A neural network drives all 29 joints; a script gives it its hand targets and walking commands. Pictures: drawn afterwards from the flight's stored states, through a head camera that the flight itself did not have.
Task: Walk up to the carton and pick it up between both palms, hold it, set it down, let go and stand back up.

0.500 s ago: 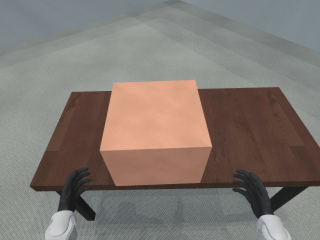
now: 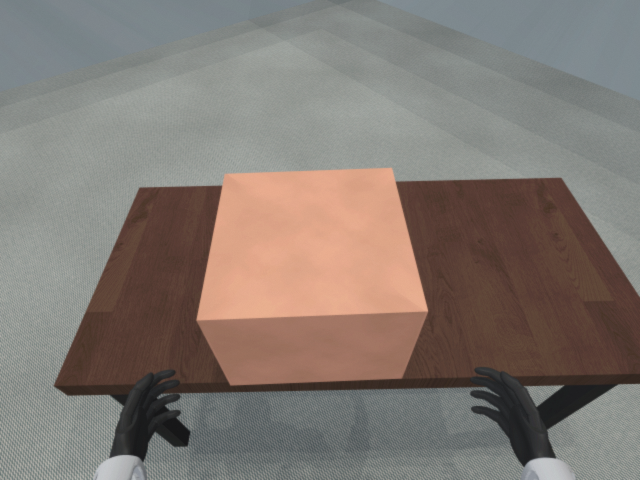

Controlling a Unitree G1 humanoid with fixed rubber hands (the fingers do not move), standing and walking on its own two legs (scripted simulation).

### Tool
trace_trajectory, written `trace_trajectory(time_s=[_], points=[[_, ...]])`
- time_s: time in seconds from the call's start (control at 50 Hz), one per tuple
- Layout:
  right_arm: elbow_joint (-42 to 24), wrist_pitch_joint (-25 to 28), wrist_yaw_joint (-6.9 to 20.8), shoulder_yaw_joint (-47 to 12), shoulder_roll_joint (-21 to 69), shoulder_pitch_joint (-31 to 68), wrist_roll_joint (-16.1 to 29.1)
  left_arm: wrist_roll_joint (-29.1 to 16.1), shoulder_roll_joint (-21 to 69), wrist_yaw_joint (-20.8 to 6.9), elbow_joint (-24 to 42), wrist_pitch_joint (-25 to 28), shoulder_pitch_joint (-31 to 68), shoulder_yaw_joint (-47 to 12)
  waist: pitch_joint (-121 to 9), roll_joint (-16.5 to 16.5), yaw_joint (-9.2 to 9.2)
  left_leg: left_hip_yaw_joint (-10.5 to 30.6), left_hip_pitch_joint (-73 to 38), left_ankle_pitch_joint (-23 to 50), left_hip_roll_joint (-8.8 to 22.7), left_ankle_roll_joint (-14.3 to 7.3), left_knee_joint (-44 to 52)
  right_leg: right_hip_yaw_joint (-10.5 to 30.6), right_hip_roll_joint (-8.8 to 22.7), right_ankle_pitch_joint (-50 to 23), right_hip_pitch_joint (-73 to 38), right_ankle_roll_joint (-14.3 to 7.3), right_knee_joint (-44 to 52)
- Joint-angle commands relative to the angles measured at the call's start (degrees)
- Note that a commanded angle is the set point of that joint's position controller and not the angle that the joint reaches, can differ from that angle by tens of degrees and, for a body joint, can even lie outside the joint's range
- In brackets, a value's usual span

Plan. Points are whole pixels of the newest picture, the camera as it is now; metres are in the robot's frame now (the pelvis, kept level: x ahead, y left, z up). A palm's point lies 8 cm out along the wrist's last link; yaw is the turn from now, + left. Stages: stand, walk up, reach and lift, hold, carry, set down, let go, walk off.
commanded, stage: set down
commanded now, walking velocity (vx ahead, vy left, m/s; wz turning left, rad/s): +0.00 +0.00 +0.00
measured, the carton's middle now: (312, 275) +0.46 +0.04 -0.08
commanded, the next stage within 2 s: let go in 1.12 s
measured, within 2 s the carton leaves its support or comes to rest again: neither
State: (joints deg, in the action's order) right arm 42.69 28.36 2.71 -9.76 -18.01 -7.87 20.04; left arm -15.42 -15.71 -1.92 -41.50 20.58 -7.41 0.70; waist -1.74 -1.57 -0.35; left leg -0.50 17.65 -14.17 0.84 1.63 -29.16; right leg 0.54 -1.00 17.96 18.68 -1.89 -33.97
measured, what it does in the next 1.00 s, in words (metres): stands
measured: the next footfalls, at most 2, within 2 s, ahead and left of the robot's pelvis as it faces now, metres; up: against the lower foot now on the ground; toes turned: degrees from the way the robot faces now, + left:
none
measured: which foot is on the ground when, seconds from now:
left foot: down 0.00-1.00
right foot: down 0.00-1.00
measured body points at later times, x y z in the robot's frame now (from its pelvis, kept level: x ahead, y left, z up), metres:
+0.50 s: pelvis +0.01 +0.01 +0.00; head +0.01 +0.01 +0.45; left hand +0.18 +0.26 -0.07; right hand +0.19 -0.23 -0.07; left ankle +0.01 +0.15 -0.73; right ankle +0.00 -0.09 -0.73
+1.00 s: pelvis +0.02 +0.01 +0.01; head +0.03 +0.01 +0.46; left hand +0.19 +0.26 -0.08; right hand +0.19 -0.23 -0.08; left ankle +0.01 +0.15 -0.73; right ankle +0.00 -0.09 -0.73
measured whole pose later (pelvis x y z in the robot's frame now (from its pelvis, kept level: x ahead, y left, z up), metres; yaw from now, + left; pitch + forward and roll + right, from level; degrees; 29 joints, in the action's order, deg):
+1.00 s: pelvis +0.02 +0.01 +0.01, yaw +0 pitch +2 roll +1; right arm 44.9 16.9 0.2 -5.3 -15.2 -9.4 7.0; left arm -9.2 -15.7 -2.4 -36.9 0.5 -9.3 0.7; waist -1.3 -1.6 -0.4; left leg -0.5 12.6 -13.2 0.8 1.6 -24.1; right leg 0.6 -1.0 16.3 13.1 -1.9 -27.6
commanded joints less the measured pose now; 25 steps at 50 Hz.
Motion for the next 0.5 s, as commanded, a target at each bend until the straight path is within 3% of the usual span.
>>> trace_trajectory(time_s=[0.0, 0.04, 0.12, 0.22, 0.24, 0.26, 0.48], points=[[-2.65, 0.96, -0.37, 3.52, -1.83, -0.21, -4.30, 4.27, -5.84, -1.01, 9.23, -0.20, -2.64, 2.51, -3.67, -2.38, -0.81, -1.10, -14.26, 14.88, -2.86, 0.25, 4.02, 2.17, 1.59, -19.68, -5.76, 1.94, 12.52], [-5.17, 1.14, -0.55, 3.55, -1.39, -0.26, -4.19, 3.75, -6.63, -0.87, 11.10, 0.07, -2.74, 2.48, -4.69, -2.39, -1.38, -1.27, -14.36, 15.49, -2.87, 0.15, 3.97, 1.88, 1.53, -19.76, -6.22, 2.03, 12.53], [-2.33, 0.04, -0.66, 4.27, -1.36, 0.54, -5.82, 5.52, -5.69, -0.86, 9.61, -2.07, -2.35, 2.32, -3.21, -1.19, -1.02, -1.31, -15.34, 15.21, -2.69, 0.30, 4.77, 1.40, 1.32, -18.72, -5.31, 1.89, 13.60], [-3.24, -1.17, -0.73, 5.01, -0.37, 0.93, -6.96, 5.94, -5.82, -0.52, 11.17, -3.69, -1.82, 1.55, -3.80, -1.05, -0.63, -1.26, -16.16, 15.01, -2.48, 0.17, 5.41, 0.77, 0.90, -17.17, -5.26, 1.77, 14.39], [-0.75, -2.00, -0.71, 5.00, -0.62, 0.61, -7.29, 6.56, -5.41, -0.64, 9.04, -4.72, -1.79, 1.66, -2.39, -0.40, -0.56, -1.25, -16.30, 14.23, -2.43, 0.40, 5.86, 0.71, 0.89, -15.82, -4.92, 1.61, 14.81], [-2.97, -2.01, -0.63, 5.26, -0.46, 0.84, -7.09, 6.19, -5.77, -0.32, 11.77, -4.79, -1.20, 1.45, -3.56, -0.29, -0.87, -1.50, -16.29, 14.45, -2.34, 0.28, 5.64, 0.31, 0.77, -14.88, -5.25, 1.60, 14.65], [-4.44, -6.25, -1.34, 6.56, 2.16, 1.33, -11.47, 7.60, -5.46, 0.28, 12.74, -10.25, 0.19, 0.79, -2.10, -0.07, -0.16, -2.25, -16.73, 11.76, -2.17, -0.28, 6.74, -0.43, 0.87, -10.98, -4.73, 1.64, 16.19]])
